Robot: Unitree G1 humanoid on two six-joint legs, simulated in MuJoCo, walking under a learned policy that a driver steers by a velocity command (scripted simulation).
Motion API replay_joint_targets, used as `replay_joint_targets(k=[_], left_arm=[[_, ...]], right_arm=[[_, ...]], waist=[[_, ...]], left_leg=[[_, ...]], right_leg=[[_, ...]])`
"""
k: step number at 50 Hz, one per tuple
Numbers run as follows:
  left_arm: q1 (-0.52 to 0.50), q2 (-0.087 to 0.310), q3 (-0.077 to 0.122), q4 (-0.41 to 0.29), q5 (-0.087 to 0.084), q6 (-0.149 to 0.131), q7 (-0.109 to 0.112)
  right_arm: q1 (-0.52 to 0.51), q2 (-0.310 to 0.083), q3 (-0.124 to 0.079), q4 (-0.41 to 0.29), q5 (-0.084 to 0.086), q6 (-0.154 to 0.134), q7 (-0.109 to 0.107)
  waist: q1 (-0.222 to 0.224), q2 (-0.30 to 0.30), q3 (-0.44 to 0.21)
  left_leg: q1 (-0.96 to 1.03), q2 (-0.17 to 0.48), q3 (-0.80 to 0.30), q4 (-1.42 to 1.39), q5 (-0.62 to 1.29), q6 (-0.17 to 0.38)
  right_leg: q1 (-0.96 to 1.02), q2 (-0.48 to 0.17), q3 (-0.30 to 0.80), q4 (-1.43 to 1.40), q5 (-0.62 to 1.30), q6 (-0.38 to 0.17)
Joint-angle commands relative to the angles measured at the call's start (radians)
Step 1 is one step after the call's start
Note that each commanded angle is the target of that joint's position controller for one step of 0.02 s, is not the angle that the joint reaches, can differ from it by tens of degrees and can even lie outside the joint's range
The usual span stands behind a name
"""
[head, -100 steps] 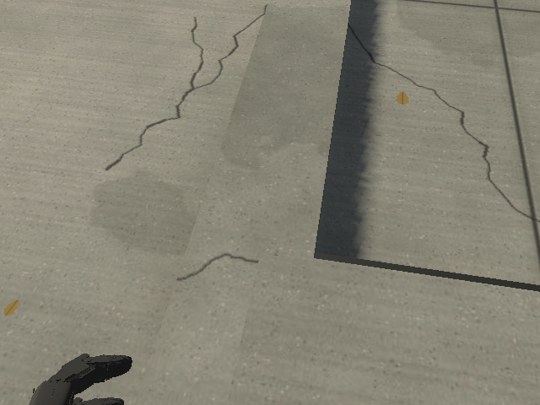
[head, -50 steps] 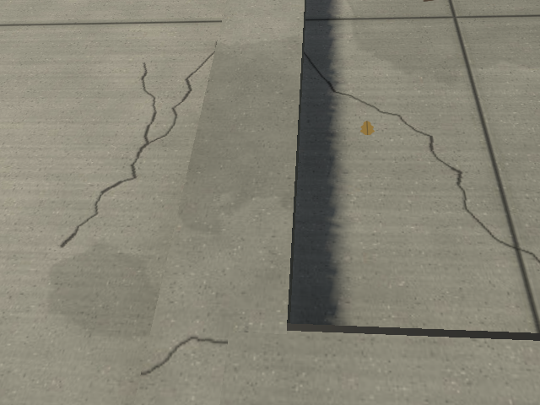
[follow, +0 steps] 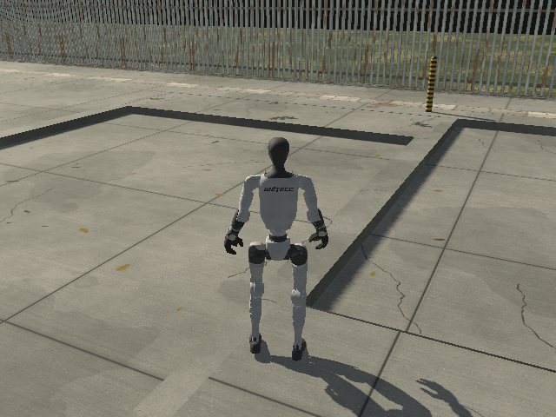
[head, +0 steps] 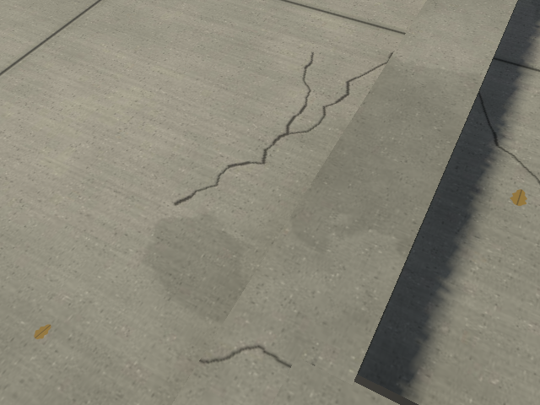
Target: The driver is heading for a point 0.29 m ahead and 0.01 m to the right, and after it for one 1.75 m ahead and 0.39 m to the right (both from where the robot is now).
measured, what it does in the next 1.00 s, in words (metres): walks ahead: left foot, then right foot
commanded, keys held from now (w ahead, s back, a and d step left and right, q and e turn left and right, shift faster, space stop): q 0.12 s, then w+q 0.02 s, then w+e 0.28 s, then e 0.58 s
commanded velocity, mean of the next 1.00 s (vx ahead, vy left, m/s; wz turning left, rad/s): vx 0.14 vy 0.00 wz -0.16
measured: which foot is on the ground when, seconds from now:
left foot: up 0.00-0.04, down 0.06-0.62, up 0.64-1.00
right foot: down 0.00-0.06, up 0.08-0.58, down 0.60-1.00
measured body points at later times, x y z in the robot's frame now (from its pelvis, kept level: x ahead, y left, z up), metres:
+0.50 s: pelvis +0.08 +0.03 +0.00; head +0.09 +0.03 +0.45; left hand +0.22 +0.30 -0.10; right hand +0.18 -0.25 -0.10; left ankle +0.00 +0.13 -0.74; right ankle +0.18 -0.11 -0.71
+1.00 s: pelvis +0.19 -0.02 +0.00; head +0.22 -0.04 +0.45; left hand +0.40 +0.23 -0.08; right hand +0.29 -0.32 -0.10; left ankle +0.28 +0.13 -0.70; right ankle +0.20 -0.11 -0.74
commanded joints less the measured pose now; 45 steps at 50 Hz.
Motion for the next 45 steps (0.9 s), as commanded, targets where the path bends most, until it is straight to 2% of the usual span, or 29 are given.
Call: replay_joint_targets(k=[1, 2, 3, 4, 5, 6, 7, 8, 9, 11, 12, 14, 18, 21, 23, 25, 27, 29, 30, 31, 32, 33, 34, 35, 36, 38, 40, 43, 45], left_arm=[[-0.012, 0.203, 0.063, -0.047, -0.025, -0.013, -0.005], [-0.014, 0.193, 0.062, -0.038, -0.036, -0.014, -0.006], [0.04, 0.155, 0.053, -0.013, -0.027, -0.018, -0.01], [0.023, 0.094, 0.03, -0.053, 0.026, -0.023, -0.014], [-0.047, 0.094, 0.025, -0.094, 0.036, -0.026, -0.008], [-0.098, 0.147, 0.04, -0.095, 0.017, -0.023, -0.005], [-0.101, 0.151, 0.043, -0.094, 0.003, -0.022, -0.006], [-0.066, 0.154, 0.046, -0.069, 0.004, -0.022, -0.007], [-0.051, 0.162, 0.047, -0.057, 0.005, -0.021, -0.011], [-0.022, 0.136, 0.037, -0.032, -0.003, -0.03, -0.029], [-0.026, 0.13, 0.032, -0.027, -0.01, -0.037, -0.034], [-0.059, 0.12, 0.023, -0.029, -0.015, -0.05, -0.038], [-0.074, 0.107, 0.01, -0.031, -0.021, -0.062, -0.047], [-0.08, 0.104, 0.006, -0.037, -0.025, -0.062, -0.054], [-0.089, 0.09, 0.0, -0.042, -0.017, -0.061, -0.057], [-0.093, 0.09, -0.001, -0.059, -0.011, -0.059, -0.064], [-0.073, 0.105, 0.006, -0.075, -0.012, -0.054, -0.071], [0.035, 0.134, 0.028, -0.057, -0.008, -0.049, -0.072], [0.125, 0.182, 0.051, -0.042, -0.006, -0.048, -0.061], [0.213, 0.29, 0.074, -0.053, -0.002, -0.046, -0.038], [0.199, 0.322, 0.065, -0.085, 0.009, -0.051, -0.045], [0.162, 0.243, 0.048, -0.101, 0.0, -0.052, -0.052], [0.115, 0.203, 0.036, -0.106, -0.004, -0.053, -0.05], [0.073, 0.188, 0.031, -0.11, -0.007, -0.049, -0.047], [0.034, 0.176, 0.026, -0.12, -0.009, -0.044, -0.042], [0.001, 0.187, 0.028, -0.136, 0.009, -0.038, -0.032], [0.008, 0.194, 0.031, -0.136, 0.006, -0.036, -0.022], [0.013, 0.203, 0.035, -0.138, -0.005, -0.018, -0.002], [0.006, 0.205, 0.036, -0.144, -0.004, -0.004, 0.006]], right_arm=[[-0.008, -0.089, -0.032, -0.088, 0.003, -0.007, 0.015], [0.034, -0.092, -0.039, -0.073, 0.001, -0.008, 0.015], [0.082, -0.135, -0.056, -0.06, -0.005, -0.011, 0.005], [0.135, -0.265, -0.088, -0.073, -0.01, -0.02, -0.011], [0.113, -0.284, -0.08, -0.09, -0.041, -0.042, -0.006], [0.116, -0.234, -0.066, -0.082, -0.047, -0.061, 0.003], [0.095, -0.206, -0.056, -0.059, -0.032, -0.072, -0.003], [0.066, -0.163, -0.044, -0.051, -0.01, -0.073, -0.01], [0.047, -0.124, -0.028, -0.049, 0.003, -0.074, -0.015], [0.059, -0.104, -0.012, -0.032, -0.016, -0.084, -0.02], [0.064, -0.113, -0.013, -0.026, -0.027, -0.092, -0.02], [0.075, -0.135, -0.016, -0.009, -0.037, -0.114, -0.023], [0.108, -0.166, -0.026, 0.031, -0.032, -0.141, -0.017], [0.124, -0.173, -0.03, 0.059, -0.026, -0.151, -0.008], [0.115, -0.162, -0.029, 0.075, -0.031, -0.15, -0.004], [0.103, -0.17, -0.034, 0.084, -0.025, -0.142, -0.004], [0.087, -0.186, -0.04, 0.089, -0.009, -0.125, -0.011], [0.061, -0.181, -0.04, 0.084, 0.005, -0.109, -0.023], [0.089, -0.145, -0.028, 0.087, -0.004, -0.11, -0.028], [0.091, -0.08, -0.004, 0.052, -0.052, -0.114, -0.031], [0.149, -0.059, 0.009, 0.029, -0.056, -0.123, -0.025], [0.119, -0.139, -0.008, 0.045, -0.027, -0.124, -0.016], [0.069, -0.149, -0.009, 0.035, -0.012, -0.122, -0.012], [0.053, -0.14, -0.01, 0.043, -0.021, -0.115, -0.02], [0.037, -0.149, -0.015, 0.04, -0.035, -0.105, -0.03], [0.068, -0.125, -0.011, 0.052, -0.039, -0.094, -0.035], [0.076, -0.116, -0.006, 0.059, -0.038, -0.091, -0.044], [0.027, -0.102, 0.001, 0.049, -0.037, -0.088, -0.051], [-0.002, -0.102, 0.001, 0.044, -0.032, -0.088, -0.049]], waist=[[-0.014, -0.179, -0.112], [-0.041, -0.165, -0.123], [-0.051, -0.075, -0.151], [-0.048, 0.219, -0.182], [-0.072, 0.298, -0.213], [-0.112, 0.178, -0.22], [-0.082, 0.153, -0.181], [-0.059, 0.106, -0.168], [-0.054, 0.131, -0.15], [-0.052, 0.162, -0.128], [-0.055, 0.163, -0.11], [-0.068, 0.143, -0.069], [-0.086, 0.122, -0.027], [-0.093, 0.098, 0.006], [-0.093, 0.072, 0.031], [-0.092, 0.079, 0.02], [-0.073, 0.101, -0.017], [-0.009, 0.071, -0.09], [0.024, 0.009, -0.152], [0.032, -0.219, -0.227], [-0.005, -0.334, -0.352], [0.032, -0.173, -0.327], [0.016, -0.126, -0.237], [-0.007, -0.04, -0.182], [-0.022, -0.045, -0.149], [-0.051, -0.095, -0.149], [-0.051, -0.102, -0.17], [-0.034, -0.095, -0.179], [-0.027, -0.111, -0.163]], left_leg=[[0.037, -0.021, 0.056, -0.197, 0.07, 0.056], [0.131, -0.042, 0.068, -0.325, 0.18, 0.086], [0.295, -0.035, 0.006, -0.41, 0.353, 0.126], [0.523, 0.209, -0.327, -0.387, 0.792, 0.226], [0.483, 0.383, -0.539, -0.384, 0.917, 0.446], [0.447, 0.341, -0.477, -0.413, 0.812, 0.455], [0.424, 0.268, -0.401, -0.428, 0.594, 0.392], [0.417, 0.218, -0.356, -0.452, 0.349, 0.335], [0.396, 0.193, -0.336, -0.489, 0.17, 0.311], [0.349, 0.167, -0.321, -0.568, -0.004, 0.3], [0.338, 0.165, -0.308, -0.592, -0.019, 0.295], [0.33, 0.172, -0.277, -0.616, 0.009, 0.284], [0.342, 0.219, -0.251, -0.652, 0.019, 0.288], [0.349, 0.246, -0.215, -0.67, 0.023, 0.292], [0.339, 0.239, -0.146, -0.647, 0.168, 0.287], [0.333, 0.229, -0.083, -0.588, 0.336, 0.276], [0.33, 0.23, -0.052, -0.496, 0.477, 0.248], [0.3, 0.18, 0.011, -0.295, 0.647, 0.191], [0.241, 0.117, 0.071, -0.102, 0.63, 0.134], [0.005, 0.017, 0.128, 0.258, 0.203, 0.044], [-0.229, -0.137, -0.02, 0.497, -0.313, 0.001], [-0.269, -0.067, -0.116, 0.568, -0.267, 0.008], [-0.299, -0.035, -0.101, 0.558, -0.192, 0.025], [-0.285, 0.001, -0.099, 0.488, -0.13, 0.029], [-0.249, 0.018, -0.101, 0.411, -0.081, 0.028], [-0.162, -0.009, -0.085, 0.364, -0.007, 0.01], [-0.158, -0.026, -0.09, 0.285, 0.018, -0.009], [-0.157, -0.037, -0.112, 0.165, 0.074, -0.031], [-0.134, -0.047, -0.121, 0.097, 0.103, -0.036]], right_leg=[[0.156, -0.249, 0.156, -0.039, 0.505, -0.177], [0.121, -0.226, 0.118, 0.023, 0.457, -0.135], [0.014, -0.174, 0.051, 0.146, 0.338, -0.061], [-0.294, -0.058, -0.025, 0.462, -0.128, 0.037], [-0.477, 0.066, 0.104, 0.679, -0.446, 0.087], [-0.483, 0.048, 0.2, 0.77, -0.414, 0.086], [-0.498, 0.03, 0.217, 0.758, -0.318, 0.07], [-0.515, 0.01, 0.215, 0.701, -0.23, 0.063], [-0.508, 0.0, 0.205, 0.653, -0.152, 0.064], [-0.459, 0.01, 0.173, 0.6, -0.026, 0.064], [-0.447, 0.009, 0.169, 0.551, 0.009, 0.06], [-0.438, 0.005, 0.176, 0.438, 0.061, 0.046], [-0.443, -0.006, 0.191, 0.311, 0.1, 0.028], [-0.457, -0.008, 0.202, 0.265, 0.096, 0.014], [-0.423, -0.005, 0.196, 0.22, 0.088, 0.008], [-0.364, 0.005, 0.166, 0.192, 0.077, 0.004], [-0.292, 0.028, 0.132, 0.175, 0.063, -0.011], [-0.112, 0.095, 0.087, 0.075, 0.127, -0.047], [0.04, 0.097, 0.127, 0.02, 0.258, -0.079], [0.245, -0.139, 0.463, -0.01, 0.606, -0.183], [0.398, -0.325, 0.857, -0.096, 0.612, -0.396], [0.349, -0.283, 0.755, -0.118, 0.483, -0.371], [0.269, -0.231, 0.64, -0.109, 0.43, -0.323], [0.176, -0.183, 0.567, -0.115, 0.402, -0.273], [0.097, -0.149, 0.523, -0.126, 0.407, -0.249], [0.011, -0.104, 0.478, -0.143, 0.489, -0.248], [0.024, -0.095, 0.467, -0.132, 0.554, -0.256], [0.034, -0.081, 0.492, -0.116, 0.449, -0.245], [0.005, -0.063, 0.517, -0.115, 0.339, -0.233]])
Keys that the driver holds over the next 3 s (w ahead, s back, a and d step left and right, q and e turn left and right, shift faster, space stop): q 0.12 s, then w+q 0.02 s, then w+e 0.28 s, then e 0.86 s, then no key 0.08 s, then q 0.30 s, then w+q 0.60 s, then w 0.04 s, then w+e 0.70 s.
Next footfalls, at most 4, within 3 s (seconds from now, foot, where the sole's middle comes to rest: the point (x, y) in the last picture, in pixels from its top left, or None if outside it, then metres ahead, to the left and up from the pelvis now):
0.06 left None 0.04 0.13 -0.78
0.60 right None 0.23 -0.11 -0.78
1.10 left None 0.32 0.09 -0.78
1.50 right None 0.18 -0.14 -0.78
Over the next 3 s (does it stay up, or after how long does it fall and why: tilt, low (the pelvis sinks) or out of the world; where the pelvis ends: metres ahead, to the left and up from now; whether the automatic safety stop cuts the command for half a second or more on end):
stays up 0.80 -0.04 0.00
